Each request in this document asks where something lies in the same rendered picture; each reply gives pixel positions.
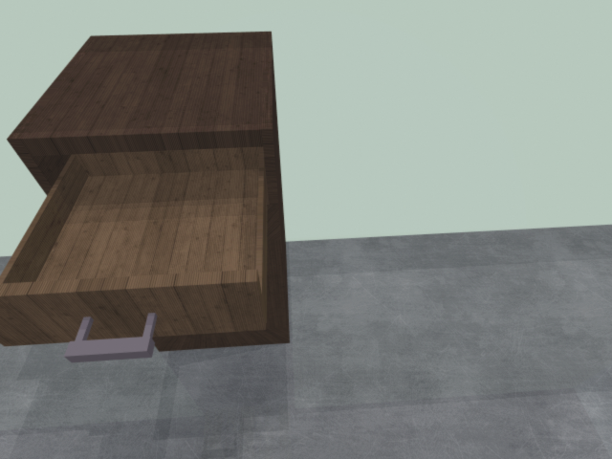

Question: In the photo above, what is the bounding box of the handle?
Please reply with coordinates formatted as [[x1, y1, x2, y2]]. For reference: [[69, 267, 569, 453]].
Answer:
[[64, 313, 157, 362]]

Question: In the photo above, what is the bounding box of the drawer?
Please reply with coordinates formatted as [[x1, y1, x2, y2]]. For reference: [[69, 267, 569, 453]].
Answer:
[[0, 147, 268, 346]]

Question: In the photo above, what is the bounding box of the cabinet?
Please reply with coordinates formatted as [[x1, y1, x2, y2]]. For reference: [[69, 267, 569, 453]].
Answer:
[[7, 32, 290, 352]]

